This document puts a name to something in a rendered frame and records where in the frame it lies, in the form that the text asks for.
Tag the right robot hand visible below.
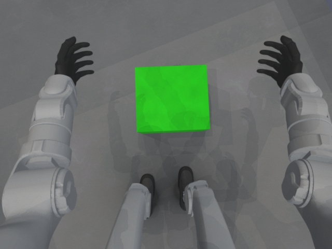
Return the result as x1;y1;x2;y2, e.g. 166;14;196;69
257;35;303;88

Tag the robot right forearm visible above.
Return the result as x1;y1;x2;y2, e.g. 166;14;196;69
280;73;332;163

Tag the robot left forearm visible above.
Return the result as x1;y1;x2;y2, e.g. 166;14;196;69
2;74;78;217

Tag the right robot upper arm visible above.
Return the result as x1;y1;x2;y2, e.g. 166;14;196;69
282;158;332;249

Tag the left robot hand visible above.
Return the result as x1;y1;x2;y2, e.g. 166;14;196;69
55;36;94;86

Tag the left robot upper arm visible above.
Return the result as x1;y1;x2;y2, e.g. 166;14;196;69
0;167;77;249

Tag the carton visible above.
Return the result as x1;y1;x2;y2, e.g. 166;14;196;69
135;65;210;134

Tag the robot left shin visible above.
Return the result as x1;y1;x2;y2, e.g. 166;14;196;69
124;183;149;197

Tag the left robot thigh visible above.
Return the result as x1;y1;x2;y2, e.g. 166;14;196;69
105;188;151;249

